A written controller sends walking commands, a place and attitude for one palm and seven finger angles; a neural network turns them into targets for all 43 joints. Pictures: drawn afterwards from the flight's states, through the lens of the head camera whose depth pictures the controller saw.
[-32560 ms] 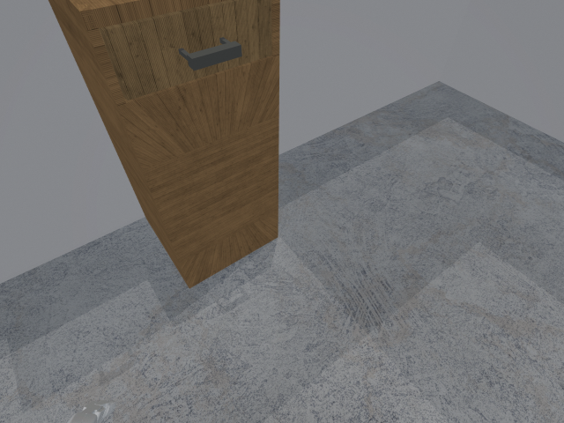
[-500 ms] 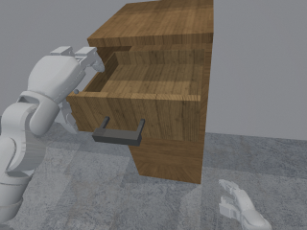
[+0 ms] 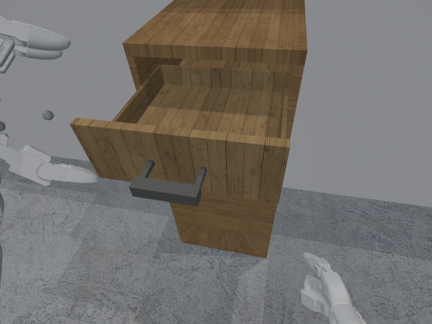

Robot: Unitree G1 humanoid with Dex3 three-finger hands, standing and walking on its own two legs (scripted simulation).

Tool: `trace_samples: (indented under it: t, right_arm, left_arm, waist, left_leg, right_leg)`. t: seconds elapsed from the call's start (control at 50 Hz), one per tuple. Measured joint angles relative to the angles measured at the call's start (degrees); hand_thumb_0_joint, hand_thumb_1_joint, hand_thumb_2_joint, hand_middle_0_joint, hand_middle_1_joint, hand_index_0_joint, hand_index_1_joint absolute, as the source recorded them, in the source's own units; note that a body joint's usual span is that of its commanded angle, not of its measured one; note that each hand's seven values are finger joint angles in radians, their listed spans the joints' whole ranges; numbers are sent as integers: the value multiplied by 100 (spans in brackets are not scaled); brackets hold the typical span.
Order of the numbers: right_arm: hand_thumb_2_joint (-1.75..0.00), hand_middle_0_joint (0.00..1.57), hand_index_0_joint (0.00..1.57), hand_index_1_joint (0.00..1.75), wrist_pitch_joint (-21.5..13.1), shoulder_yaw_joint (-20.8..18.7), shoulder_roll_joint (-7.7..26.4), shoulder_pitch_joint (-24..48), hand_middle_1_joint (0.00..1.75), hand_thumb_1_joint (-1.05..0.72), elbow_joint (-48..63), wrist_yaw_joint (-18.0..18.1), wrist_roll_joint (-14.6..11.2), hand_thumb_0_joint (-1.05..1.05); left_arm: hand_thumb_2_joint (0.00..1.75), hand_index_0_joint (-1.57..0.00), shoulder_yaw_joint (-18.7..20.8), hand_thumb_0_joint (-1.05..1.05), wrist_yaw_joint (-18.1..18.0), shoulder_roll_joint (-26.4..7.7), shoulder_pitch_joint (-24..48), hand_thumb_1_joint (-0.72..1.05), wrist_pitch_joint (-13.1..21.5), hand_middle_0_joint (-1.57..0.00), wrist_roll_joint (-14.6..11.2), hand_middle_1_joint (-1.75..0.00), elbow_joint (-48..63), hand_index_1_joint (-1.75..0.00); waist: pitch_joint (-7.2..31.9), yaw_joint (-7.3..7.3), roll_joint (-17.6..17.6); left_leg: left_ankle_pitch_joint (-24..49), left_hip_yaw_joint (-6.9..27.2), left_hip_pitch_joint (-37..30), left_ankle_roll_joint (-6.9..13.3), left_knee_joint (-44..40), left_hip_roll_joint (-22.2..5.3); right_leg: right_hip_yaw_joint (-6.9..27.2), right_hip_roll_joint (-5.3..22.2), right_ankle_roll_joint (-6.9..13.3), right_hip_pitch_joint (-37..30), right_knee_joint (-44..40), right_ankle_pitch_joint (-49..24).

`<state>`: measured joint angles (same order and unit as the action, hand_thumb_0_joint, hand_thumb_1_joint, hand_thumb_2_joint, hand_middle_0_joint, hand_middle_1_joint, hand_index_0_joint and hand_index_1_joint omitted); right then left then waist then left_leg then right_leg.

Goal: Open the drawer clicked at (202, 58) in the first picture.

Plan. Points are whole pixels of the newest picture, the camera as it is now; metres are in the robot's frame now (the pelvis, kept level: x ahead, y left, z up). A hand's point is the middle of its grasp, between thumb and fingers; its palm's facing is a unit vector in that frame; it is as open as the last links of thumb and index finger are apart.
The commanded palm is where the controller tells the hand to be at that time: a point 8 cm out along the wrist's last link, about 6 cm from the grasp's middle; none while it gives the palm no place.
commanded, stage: draw the hand back to the body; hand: left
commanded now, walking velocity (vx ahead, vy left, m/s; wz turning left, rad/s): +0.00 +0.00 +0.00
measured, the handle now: (170, 180) +0.32 +0.12 +0.13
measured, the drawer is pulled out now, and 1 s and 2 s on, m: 0.28 0.28 0.28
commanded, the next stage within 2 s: step back with the hand held close in 0.84 s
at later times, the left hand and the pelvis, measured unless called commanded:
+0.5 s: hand out of the picture +0.22 +0.25 +0.34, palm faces +0.59 -0.75 -0.30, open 9.9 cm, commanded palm +0.16 +0.28 +0.32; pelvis +0.02 +0.01 +0.00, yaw -1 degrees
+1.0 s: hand (5, 137) +0.21 +0.24 +0.31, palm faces +0.58 -0.76 -0.31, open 7.4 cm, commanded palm +0.14 +0.28 +0.32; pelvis +0.01 +0.00 +0.00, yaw +0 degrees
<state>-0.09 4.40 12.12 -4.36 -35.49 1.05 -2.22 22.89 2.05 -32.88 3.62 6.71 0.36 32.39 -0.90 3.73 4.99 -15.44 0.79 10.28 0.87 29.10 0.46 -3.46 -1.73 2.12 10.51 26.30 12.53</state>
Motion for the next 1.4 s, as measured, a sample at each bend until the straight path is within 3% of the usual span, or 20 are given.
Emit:
trace_samples:
  t: [0.08, 0.14, 0.2, 0.24, 0.3, 0.4, 0.5, 0.64, 0.7, 0.8, 0.9, 0.96, 1.0, 1.1, 1.26, 1.4]
  right_arm:
    - [-90, 20, 20, 30, -213, -5, -72, -283, 30, -91, -146, 50, 22, 1]
    - [-90, 20, 21, 30, -345, -67, 15, -499, 30, -91, -211, 67, 66, 1]
    - [-90, 20, 21, 30, -492, -127, 76, -621, 30, -91, -300, 93, 156, 1]
    - [-90, 20, 21, 30, -576, -185, 90, -686, 30, -91, -329, 106, 201, 1]
    - [-90, 20, 21, 30, -655, -288, 100, -742, 30, -91, -362, 131, 213, 1]
    - [-90, 20, 20, 30, -636, -397, 123, -634, 30, -91, -443, 133, 119, 1]
    - [-90, 20, 20, 30, -545, -382, 97, -433, 30, -91, -348, 113, 57, 1]
    - [-90, 20, 21, 30, -612, -318, 47, -429, 30, -91, -236, 117, 134, 1]
    - [-90, 20, 21, 30, -671, -308, 21, -456, 30, -91, -267, 154, 163, 1]
    - [-90, 20, 21, 30, -637, -312, -14, -411, 30, -91, -335, 189, 121, 1]
    - [-90, 20, 21, 30, -549, -286, -20, -343, 30, -91, -313, 161, 86, 1]
    - [-90, 20, 21, 30, -528, -279, -8, -379, 30, -91, -293, 132, 104, 1]
    - [-90, 20, 21, 30, -471, -231, 17, -431, 30, -91, -195, 118, 89, 1]
    - [-90, 20, 21, 30, -376, -288, 93, -529, 30, -91, -51, 156, 78, 1]
    - [-90, 20, 21, 30, -314, -539, 206, -641, 30, -91, -19, 248, 64, 1]
    - [-90, 20, 21, 30, -337, -544, 171, -638, 30, -91, -18, 238, 47, 1]
  left_arm:
    - [37, -31, 423, 0, -483, 775, 223, -34, 229, -31, -503, -110, -291, -110]
    - [41, -29, 232, 0, -680, 1326, -105, -25, 204, -29, -588, -104, -173, -105]
    - [45, -28, -56, 0, -733, 1489, -777, -16, 237, -28, -566, -98, 336, -98]
    - [48, -28, -136, 0, -728, 1384, -1223, -10, 312, -28, -525, -94, 736, -94]
    - [52, -28, 92, 0, -735, 970, -1543, 0, 487, -28, -474, -87, 1125, -88]
    - [59, -27, 772, 0, -766, 533, -1109, 16, 732, -27, -552, -76, 705, -77]
    - [67, -25, 1080, 0, -758, 652, -925, 34, 521, -25, -699, -65, -27, -66]
    - [77, -23, 594, 1, -728, 1141, -1866, 59, 286, -23, -633, -49, 663, -50]
    - [82, -23, 531, 1, -756, 1049, -1958, 69, 362, -23, -553, -43, 1023, -43]
    - [87, -22, 868, 1, -848, 778, -1341, 80, 520, -23, -544, -36, 734, -36]
    - [89, -21, 1025, 0, -875, 807, -857, 86, 380, -22, -625, -32, 23, -33]
    - [90, -21, 901, 1, -839, 960, -1038, 88, 254, -21, -653, -31, 41, -31]
    - [90, -21, 892, 1, -792, 966, -1359, 88, 300, -21, -600, -31, 273, -31]
    - [90, -21, 967, 1, -756, 588, -1900, 89, 581, -21, -422, -30, 999, -31]
    - [90, -22, 1736, 1, -912, -166, -1953, 88, 861, -22, -366, -30, 1118, -31]
    - [90, -22, 1878, 1, -963, -227, -1846, 88, 827, -22, -358, -30, 762, -31]
  waist:
    - [-143, -38, -167]
    - [-232, -49, -184]
    - [-226, -133, -214]
    - [-159, -194, -228]
    - [-55, -215, -216]
    - [1, -119, -94]
    - [-74, -72, -11]
    - [0, 9, -61]
    - [55, 53, -99]
    - [59, 90, -62]
    - [-70, 32, -11]
    - [-108, 1, -16]
    - [-31, -110, -45]
    - [-10, -313, -209]
    - [-100, -381, -342]
    - [-26, -430, -282]
  left_leg:
    - [36, -6, -140, -28, -121, -52]
    - [47, -64, -245, 0, -221, -33]
    - [21, -130, -311, 28, -277, -21]
    - [-23, -155, -333, 33, -275, -30]
    - [-98, -152, -365, 25, -240, -49]
    - [-109, -98, -417, 31, -260, -32]
    - [-29, -94, -398, 46, -341, -2]
    - [-52, -118, -355, 54, -323, -1]
    - [-102, -75, -373, 41, -255, -11]
    - [-98, -12, -437, 26, -232, -11]
    - [16, -16, -426, 28, -316, 13]
    - [61, -66, -404, 30, -356, 12]
    - [48, -55, -208, 35, -271, -1]
    - [-5, 22, 388, 30, 74, -39]
    - [126, -87, 783, 107, 179, 76]
    - [164, -139, 1099, 146, 480, 73]
  right_leg:
    - [9, -56, 27, -167, -202, -90]
    - [68, -39, 10, -231, -246, -92]
    - [135, -28, -14, -249, -240, -51]
    - [162, -39, -23, -267, -247, -20]
    - [163, -58, -25, -325, -271, 21]
    - [111, -42, -39, -425, -350, 20]
    - [105, -12, -49, -383, -374, -23]
    - [127, -10, -59, -323, -330, 7]
    - [85, -20, -50, -380, -320, 38]
    - [22, -20, -36, -488, -350, 28]
    - [23, 7, -31, -439, -351, -39]
    - [69, 6, -29, -372, -330, -68]
    - [55, -5, -32, -203, -292, -73]
    - [-31, -40, -16, 266, -176, -119]
    - [62, 89, -112, 776, 139, -168]
    - [98, 96, -132, 1073, 377, -249]
